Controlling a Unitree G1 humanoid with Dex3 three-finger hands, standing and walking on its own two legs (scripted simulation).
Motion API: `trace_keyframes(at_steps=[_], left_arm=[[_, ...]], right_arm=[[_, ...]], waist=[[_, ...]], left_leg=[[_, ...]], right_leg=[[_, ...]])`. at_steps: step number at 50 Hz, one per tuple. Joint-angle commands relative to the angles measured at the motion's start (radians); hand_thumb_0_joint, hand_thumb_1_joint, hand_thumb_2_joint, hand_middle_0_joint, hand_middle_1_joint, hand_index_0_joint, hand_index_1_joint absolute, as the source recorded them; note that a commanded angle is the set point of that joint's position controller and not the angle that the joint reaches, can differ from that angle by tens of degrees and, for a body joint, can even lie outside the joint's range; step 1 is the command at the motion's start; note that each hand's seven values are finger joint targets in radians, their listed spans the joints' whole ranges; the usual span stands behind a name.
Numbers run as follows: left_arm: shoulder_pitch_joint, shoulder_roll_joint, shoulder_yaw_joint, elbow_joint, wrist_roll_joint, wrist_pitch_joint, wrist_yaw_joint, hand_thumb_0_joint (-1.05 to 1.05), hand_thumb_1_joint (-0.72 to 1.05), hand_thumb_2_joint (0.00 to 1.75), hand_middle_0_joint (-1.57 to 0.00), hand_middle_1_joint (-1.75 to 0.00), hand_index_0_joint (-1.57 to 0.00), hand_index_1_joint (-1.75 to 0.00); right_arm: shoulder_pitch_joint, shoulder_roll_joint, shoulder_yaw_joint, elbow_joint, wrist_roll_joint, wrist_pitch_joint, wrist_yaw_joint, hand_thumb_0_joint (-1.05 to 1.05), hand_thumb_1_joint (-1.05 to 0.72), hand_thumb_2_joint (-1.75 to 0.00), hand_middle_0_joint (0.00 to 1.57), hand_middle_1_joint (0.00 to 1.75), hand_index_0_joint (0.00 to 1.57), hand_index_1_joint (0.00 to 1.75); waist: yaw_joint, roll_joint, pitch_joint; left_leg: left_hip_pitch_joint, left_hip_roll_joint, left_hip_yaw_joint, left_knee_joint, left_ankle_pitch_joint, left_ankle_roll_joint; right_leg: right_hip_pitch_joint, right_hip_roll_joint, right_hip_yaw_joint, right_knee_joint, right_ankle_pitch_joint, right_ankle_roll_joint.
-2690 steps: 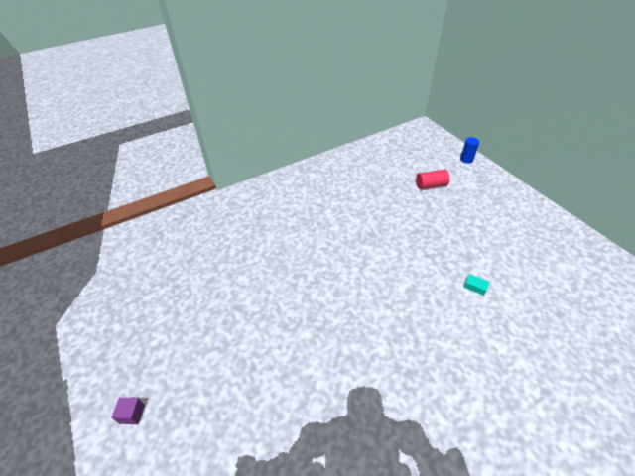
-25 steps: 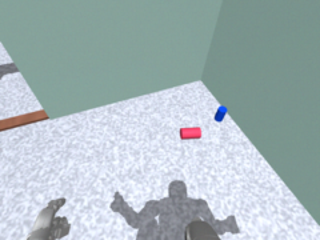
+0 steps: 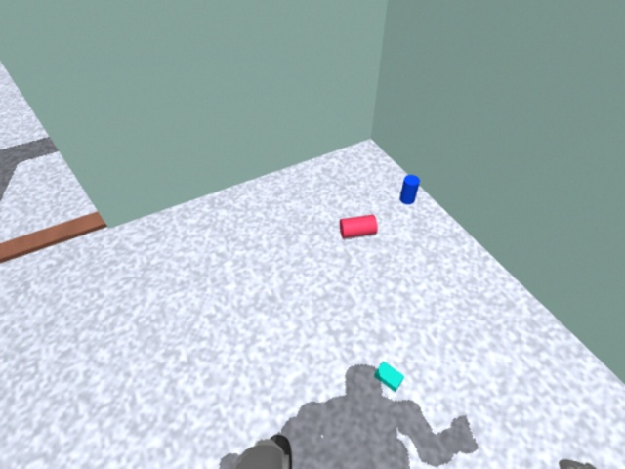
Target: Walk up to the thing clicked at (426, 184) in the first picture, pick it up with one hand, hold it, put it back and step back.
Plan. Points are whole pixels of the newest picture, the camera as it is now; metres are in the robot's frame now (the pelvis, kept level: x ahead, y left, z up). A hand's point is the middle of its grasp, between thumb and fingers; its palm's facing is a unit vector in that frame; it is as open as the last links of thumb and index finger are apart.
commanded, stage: step back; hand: right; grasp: from above
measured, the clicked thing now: (358, 226) +1.10 -0.17 -0.71
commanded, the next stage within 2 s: stand in 0.94 s
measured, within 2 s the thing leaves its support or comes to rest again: neither
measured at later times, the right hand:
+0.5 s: hand out of the picture -0.06 -0.30 -0.11, palm faces -0.08 +0.89 -0.44, open 7.4 cm
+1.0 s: hand out of the picture +0.12 -0.31 -0.14, palm faces -0.10 +0.94 -0.34, open 7.4 cm
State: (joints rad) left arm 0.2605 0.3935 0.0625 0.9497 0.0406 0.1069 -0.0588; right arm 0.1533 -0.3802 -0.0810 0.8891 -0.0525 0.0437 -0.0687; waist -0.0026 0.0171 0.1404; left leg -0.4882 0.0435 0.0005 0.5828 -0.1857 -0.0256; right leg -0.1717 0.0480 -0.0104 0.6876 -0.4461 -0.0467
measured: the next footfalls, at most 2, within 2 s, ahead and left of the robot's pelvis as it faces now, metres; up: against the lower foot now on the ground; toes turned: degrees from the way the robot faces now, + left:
left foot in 0.42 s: -0.09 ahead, +0.09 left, +0.00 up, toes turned +11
right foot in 0.84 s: +0.13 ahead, -0.17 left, +0.00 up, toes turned +2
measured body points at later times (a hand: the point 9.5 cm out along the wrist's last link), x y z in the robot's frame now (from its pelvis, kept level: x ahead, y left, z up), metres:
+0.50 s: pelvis -0.09 -0.01 +0.02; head -0.10 +0.01 +0.47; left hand -0.05 +0.31 -0.11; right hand -0.06 -0.34 -0.08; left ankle -0.13 +0.08 -0.71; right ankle -0.04 -0.11 -0.68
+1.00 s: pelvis +0.04 -0.05 +0.02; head +0.08 -0.07 +0.46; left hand +0.09 +0.27 -0.09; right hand +0.13 -0.36 -0.12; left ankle -0.04 +0.09 -0.64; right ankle +0.09 -0.17 -0.71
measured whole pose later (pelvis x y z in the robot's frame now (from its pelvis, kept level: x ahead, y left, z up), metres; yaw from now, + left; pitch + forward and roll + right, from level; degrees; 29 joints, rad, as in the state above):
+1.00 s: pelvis +0.04 -0.05 +0.02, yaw +4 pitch -3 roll +1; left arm 0.23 0.34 0.07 0.89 0.01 -0.04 -0.01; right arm 0.22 -0.40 -0.04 0.91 0.00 0.01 0.00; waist 0.01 0.05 0.15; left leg -0.34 0.01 -0.05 1.12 -0.47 0.05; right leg -0.28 -0.05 -0.06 0.59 -0.25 0.00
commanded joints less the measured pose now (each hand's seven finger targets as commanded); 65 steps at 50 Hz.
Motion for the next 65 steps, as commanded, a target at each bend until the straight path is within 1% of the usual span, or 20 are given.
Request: trace_keyframes(at_steps=[1, 5, 10, 15, 20, 22, 24, 28, 34, 38, 41, 42, 44, 45, 47, 51, 57, 60, 62, 65], left_arm=[[-0.112, 0.33, 0.079, -0.113, 0.024, -0.005, 0.023, 0.0, 0.9, 0.9, -0.2, -0.3, -0.2, -0.3], [-0.225, 0.222, 0.047, -0.158, 0.052, -0.06, 0.056, 0.0, 0.9, 0.9, -0.2, -0.3, -0.2, -0.3], [-0.057, 0.207, 0.074, -0.107, 0.021, -0.089, 0.03, 0.0, 0.9, 0.9, -0.2, -0.3, -0.2, -0.3], [0.079, 0.277, 0.108, -0.092, 0.018, -0.1, 0.021, 0.0, 0.9, 0.9, -0.2, -0.3, -0.2, -0.3], [-0.202, 0.213, 0.098, -0.187, 0.016, -0.086, 0.014, 0.0, 0.9, 0.9, -0.2, -0.3, -0.2, -0.3], [-0.196, 0.118, 0.071, -0.218, 0.003, -0.078, 0.012, 0.0, 0.9, 0.9, -0.2, -0.3, -0.2, -0.3], [-0.124, 0.232, 0.103, -0.197, -0.014, -0.079, 0.0, 0.0, 0.9, 0.9, -0.2, -0.3, -0.2, -0.3], [-0.005, 0.228, 0.104, -0.118, -0.019, -0.106, -0.021, 0.0, 0.9, 0.9, -0.2, -0.3, -0.2, -0.3], [-0.076, 0.189, 0.083, -0.151, -0.012, -0.119, -0.025, 0.0, 0.9, 0.9, -0.2, -0.3, -0.2, -0.3], [-0.133, 0.167, 0.07, -0.15, -0.005, -0.145, -0.006, 0.0, 0.9, 0.9, -0.2, -0.3, -0.2, -0.3], [0.061, 0.179, 0.083, -0.073, -0.006, -0.162, 0.027, 0.0, 0.9, 0.9, -0.2, -0.3, -0.2, -0.3], [0.2, 0.237, 0.104, -0.035, -0.004, -0.173, 0.041, 0.0, 0.9, 0.9, -0.2, -0.3, -0.2, -0.3], [0.243, 0.371, 0.131, -0.062, -0.024, -0.181, 0.055, 0.0, 0.9, 0.9, -0.2, -0.3, -0.2, -0.3], [0.182, 0.373, 0.136, -0.07, -0.039, -0.179, 0.054, 0.0, 0.9, 0.9, -0.2, -0.3, -0.2, -0.3], [-0.037, 0.195, 0.076, -0.108, -0.038, -0.162, 0.079, 0.0, 0.9, 0.9, -0.2, -0.3, -0.2, -0.3], [-0.069, 0.206, 0.059, -0.109, -0.027, -0.17, 0.092, 0.0, 0.9, 0.9, -0.2, -0.3, -0.2, -0.3], [-0.122, 0.135, 0.022, -0.09, -0.047, -0.132, 0.073, 0.0, 0.9, 0.9, -0.2, -0.3, -0.2, -0.3], [-0.063, 0.116, 0.017, -0.057, -0.052, -0.105, 0.068, 0.0, 0.9, 0.9, -0.2, -0.3, -0.2, -0.3], [-0.049, 0.132, 0.011, -0.008, -0.035, -0.105, 0.053, 0.0, 0.9, 0.9, -0.2, -0.3, -0.2, -0.3], [-0.135, 0.189, 0.019, 0.013, -0.021, -0.131, 0.056, 0.0, 0.9, 0.9, -0.2, -0.3, -0.2, -0.3]], right_arm=[[-0.1, -0.256, -0.091, -0.08, 0.023, -0.028, -0.017, 0.0, -0.9, -0.9, 0.2, 0.3, 0.2, 0.3], [0.195, -0.233, -0.084, 0.049, 0.045, -0.011, 0.015, 0.0, -0.9, -0.9, 0.2, 0.3, 0.2, 0.3], [0.124, -0.201, -0.06, 0.004, 0.028, -0.053, 0.05, 0.0, -0.9, -0.9, 0.2, 0.3, 0.2, 0.3], [0.054, -0.225, -0.051, -0.014, 0.01, -0.083, 0.077, 0.0, -0.9, -0.9, 0.2, 0.3, 0.2, 0.3], [0.457, -0.194, -0.066, 0.128, 0.014, -0.087, 0.073, 0.0, -0.9, -0.9, 0.2, 0.3, 0.2, 0.3], [0.405, -0.317, -0.102, 0.081, 0.0, -0.089, 0.055, 0.0, -0.9, -0.9, 0.2, 0.3, 0.2, 0.3], [0.131, -0.354, -0.101, -0.021, 0.001, -0.108, 0.041, 0.0, -0.9, -0.9, 0.2, 0.3, 0.2, 0.3], [0.086, -0.276, -0.076, -0.047, 0.012, -0.145, 0.044, 0.0, -0.9, -0.9, 0.2, 0.3, 0.2, 0.3], [0.161, -0.296, -0.087, -0.034, 0.014, -0.135, 0.068, 0.0, -0.9, -0.9, 0.2, 0.3, 0.2, 0.3], [0.191, -0.29, -0.069, -0.035, 0.022, -0.109, 0.078, 0.0, -0.9, -0.9, 0.2, 0.3, 0.2, 0.3], [0.168, -0.262, -0.046, -0.053, 0.03, -0.088, 0.078, 0.0, -0.9, -0.9, 0.2, 0.3, 0.2, 0.3], [0.192, -0.202, -0.03, -0.068, 0.028, -0.084, 0.076, 0.0, -0.9, -0.9, 0.2, 0.3, 0.2, 0.3], [0.201, -0.185, -0.025, -0.082, 0.042, -0.078, 0.072, 0.0, -0.9, -0.9, 0.2, 0.3, 0.2, 0.3], [0.135, -0.237, -0.026, -0.074, 0.038, -0.07, 0.065, 0.0, -0.9, -0.9, 0.2, 0.3, 0.2, 0.3], [0.057, -0.177, -0.005, -0.08, 0.066, -0.064, 0.051, 0.0, -0.9, -0.9, 0.2, 0.3, 0.2, 0.3], [0.139, -0.147, 0.003, -0.033, 0.062, -0.063, 0.057, 0.0, -0.9, -0.9, 0.2, 0.3, 0.2, 0.3], [0.155, -0.197, 0.007, 0.032, 0.029, -0.083, 0.06, 0.0, -0.9, -0.9, 0.2, 0.3, 0.2, 0.3], [-0.042, -0.313, 0.006, 0.0, 0.026, -0.087, 0.051, 0.0, -0.9, -0.9, 0.2, 0.3, 0.2, 0.3], [-0.119, -0.259, 0.028, 0.008, 0.031, -0.069, 0.065, 0.0, -0.9, -0.9, 0.2, 0.3, 0.2, 0.3], [-0.074, -0.196, 0.043, 0.036, 0.054, -0.083, 0.064, 0.0, -0.9, -0.9, 0.2, 0.3, 0.2, 0.3]], waist=[[0.055, -0.328, 0.092], [-0.075, -0.116, 0.024], [0.031, -0.204, -0.064], [0.095, -0.167, -0.059], [-0.145, -0.061, -0.117], [-0.13, 0.25, 0.01], [-0.01, 0.111, 0.117], [0.031, 0.076, 0.033], [-0.041, 0.147, 0.082], [-0.081, 0.147, 0.029], [0.023, 0.017, -0.091], [0.077, -0.138, -0.197], [0.096, -0.268, -0.278], [0.084, -0.2, -0.212], [0.032, -0.165, -0.067], [-0.017, -0.158, -0.126], [-0.038, -0.054, -0.205], [0.048, 0.088, -0.155], [0.069, 0.158, -0.047], [0.007, 0.083, -0.102]], left_leg=[[-0.016, -0.131, -0.123, 0.608, -0.385, 0.009], [-0.033, -0.192, -0.13, 0.753, -0.151, 0.023], [-0.107, -0.108, -0.019, 0.358, -0.215, -0.031], [-0.035, -0.062, -0.019, 0.104, -0.399, 0.038], [0.634, -0.074, 0.11, -0.26, -0.128, 0.082], [0.613, 0.278, -0.521, -0.414, -0.582, 0.159], [0.3, 0.397, -0.613, -0.533, -0.819, 0.238], [0.288, 0.203, -0.223, -0.461, -0.497, 0.18], [0.304, 0.177, -0.079, -0.407, -0.379, 0.178], [0.379, 0.197, -0.011, -0.26, 0.083, 0.191], [0.337, 0.152, 0.045, 0.083, 0.358, 0.159], [0.258, 0.092, 0.075, 0.352, 0.244, 0.126], [-0.062, -0.093, -0.058, 0.623, -0.366, 0.08], [-0.064, -0.033, -0.129, 0.677, -0.361, 0.091], [-0.021, -0.004, -0.127, 0.605, -0.282, 0.077], [0.133, -0.009, -0.065, 0.288, -0.245, 0.038], [0.428, 0.03, -0.046, -0.163, 0.224, 0.04], [0.112, 0.242, -0.324, -0.311, -0.277, 0.188], [0.039, 0.141, -0.238, -0.32, -0.427, 0.124], [0.275, 0.081, -0.129, -0.185, 0.055, 0.062]], right_leg=[[-0.564, -0.452, 0.625, -0.623, -0.59, -0.211], [-0.341, -0.206, 0.237, -0.535, -0.195, 0.018], [0.107, -0.227, 0.261, -0.481, -0.273, -0.095], [0.141, -0.354, 0.366, -0.49, -0.313, -0.166], [-0.323, -0.182, 0.063, -0.303, -0.269, -0.028], [-0.727, 0.008, 0.03, 0.278, -0.12, 0.071], [-0.618, -0.079, 0.251, 0.384, 0.022, 0.058], [-0.445, -0.063, 0.17, 0.403, 0.199, 0.086], [-0.41, -0.11, 0.057, 0.113, 0.22, 0.089], [-0.276, -0.102, -0.072, -0.063, 0.191, 0.056], [0.029, -0.034, -0.116, -0.2, 0.28, 0.025], [0.2, -0.074, -0.042, -0.224, 0.246, -0.006], [0.319, -0.457, 0.659, -0.367, 0.267, -0.203], [0.203, -0.483, 0.659, -0.391, 0.243, -0.238], [0.038, -0.381, 0.28, -0.346, 0.635, -0.178], [0.026, -0.289, 0.057, -0.278, 0.817, -0.094], [-0.117, -0.188, 0.008, -0.122, 0.298, -0.001], [0.012, -0.077, 0.004, -0.076, -0.083, 0.023], [0.069, -0.114, 0.042, -0.241, 0.004, 0.013], [-0.028, -0.163, 0.086, -0.291, 0.226, 0.007]])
